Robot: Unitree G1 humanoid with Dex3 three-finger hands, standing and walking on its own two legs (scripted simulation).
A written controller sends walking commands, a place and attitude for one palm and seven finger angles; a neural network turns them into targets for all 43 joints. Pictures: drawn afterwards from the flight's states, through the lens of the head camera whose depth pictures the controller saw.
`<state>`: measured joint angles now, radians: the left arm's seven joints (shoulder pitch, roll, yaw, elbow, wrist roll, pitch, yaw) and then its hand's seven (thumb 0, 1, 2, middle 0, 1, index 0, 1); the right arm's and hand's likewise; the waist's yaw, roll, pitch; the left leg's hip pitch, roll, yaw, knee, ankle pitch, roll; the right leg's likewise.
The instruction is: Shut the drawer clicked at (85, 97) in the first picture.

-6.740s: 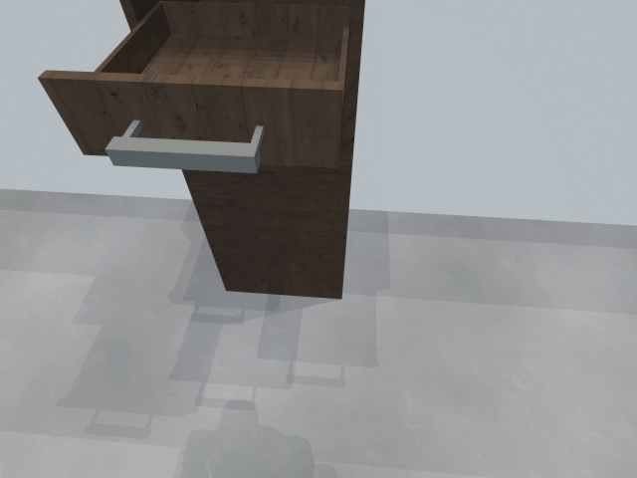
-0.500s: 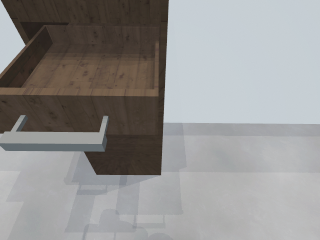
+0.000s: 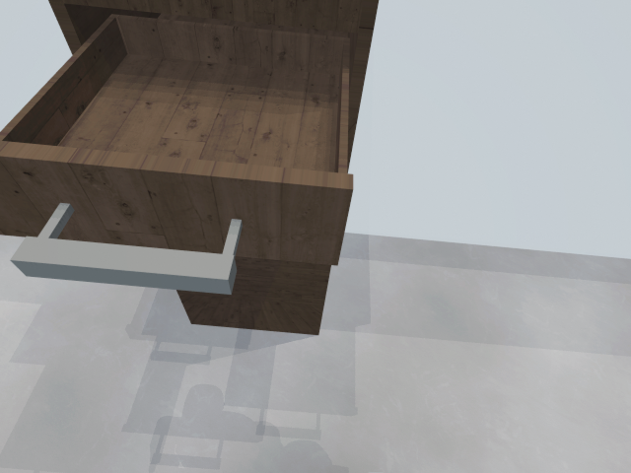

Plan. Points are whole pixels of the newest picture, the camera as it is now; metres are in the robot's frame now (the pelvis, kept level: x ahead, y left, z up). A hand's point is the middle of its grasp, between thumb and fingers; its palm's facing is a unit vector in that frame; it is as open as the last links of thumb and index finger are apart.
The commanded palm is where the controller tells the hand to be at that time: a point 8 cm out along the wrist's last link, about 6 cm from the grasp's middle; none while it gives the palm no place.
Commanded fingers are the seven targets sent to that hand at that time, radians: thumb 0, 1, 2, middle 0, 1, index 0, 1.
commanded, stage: come to a stop and stand still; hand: left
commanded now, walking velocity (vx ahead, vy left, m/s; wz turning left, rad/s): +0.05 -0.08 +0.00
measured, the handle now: (139, 243) +0.29 +0.20 +0.17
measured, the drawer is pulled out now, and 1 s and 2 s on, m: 0.30 0.30 0.30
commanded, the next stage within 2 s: look again from close up in 0.84 s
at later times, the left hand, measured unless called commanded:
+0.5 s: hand out of the picture -0.03 +0.09 -0.17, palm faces +0.04 -0.98 -0.21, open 7.3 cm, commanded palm none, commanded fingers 0.00 0.90 0.90 -0.20 -0.30 -0.20 -0.30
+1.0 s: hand out of the picture -0.08 +0.06 -0.17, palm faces +0.07 -0.98 -0.16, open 7.4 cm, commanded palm none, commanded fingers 0.00 0.90 0.90 -0.20 -0.30 -0.20 -0.30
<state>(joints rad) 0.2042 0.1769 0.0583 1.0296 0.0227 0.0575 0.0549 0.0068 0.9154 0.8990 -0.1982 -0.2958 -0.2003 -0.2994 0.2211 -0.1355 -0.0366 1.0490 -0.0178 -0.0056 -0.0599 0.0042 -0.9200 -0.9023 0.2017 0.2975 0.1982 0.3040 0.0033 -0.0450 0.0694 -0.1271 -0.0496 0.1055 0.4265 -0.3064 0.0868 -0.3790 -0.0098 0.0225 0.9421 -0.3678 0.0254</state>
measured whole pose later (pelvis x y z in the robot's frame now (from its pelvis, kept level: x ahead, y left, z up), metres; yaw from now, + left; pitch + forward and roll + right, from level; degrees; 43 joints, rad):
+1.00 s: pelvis -0.03 -0.09 +0.00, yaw +0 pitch -1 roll -1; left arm 0.37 0.07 0.01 1.13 0.02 -0.04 0.07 0.01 0.91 0.90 -0.20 -0.30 -0.20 -0.30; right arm 0.31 -0.12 -0.01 1.13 0.00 0.01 -0.04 0.00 -0.91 -0.90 0.20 0.30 0.20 0.30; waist 0.01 0.02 0.04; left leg -0.22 0.07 0.05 0.56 -0.34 -0.03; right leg -0.15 0.07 -0.08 0.37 -0.21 -0.06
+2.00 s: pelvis -0.01 -0.03 +0.00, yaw -1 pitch +1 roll +0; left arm 0.35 0.09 -0.01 1.10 0.02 -0.02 0.05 0.01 0.92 0.90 -0.20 -0.30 -0.20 -0.30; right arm 0.31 -0.11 0.01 1.12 0.00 -0.02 -0.05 0.01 -0.92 -0.90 0.20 0.30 0.20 0.30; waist 0.00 -0.03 0.01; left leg -0.19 -0.05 0.09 0.47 -0.29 0.08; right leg -0.20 -0.02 -0.04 0.51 -0.31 0.00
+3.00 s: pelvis -0.05 -0.04 +0.00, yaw +1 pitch +0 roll +0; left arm 0.36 0.11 -0.01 1.10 0.02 -0.02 0.04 0.01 0.91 0.90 -0.20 -0.30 -0.20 -0.30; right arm 0.36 -0.14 0.01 1.06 -0.01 -0.01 -0.01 0.01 -0.92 -0.90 0.20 0.30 0.20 0.30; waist -0.02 0.04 -0.04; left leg -0.26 -0.04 0.06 0.52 -0.26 0.07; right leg -0.25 -0.02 -0.07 0.52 -0.27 -0.01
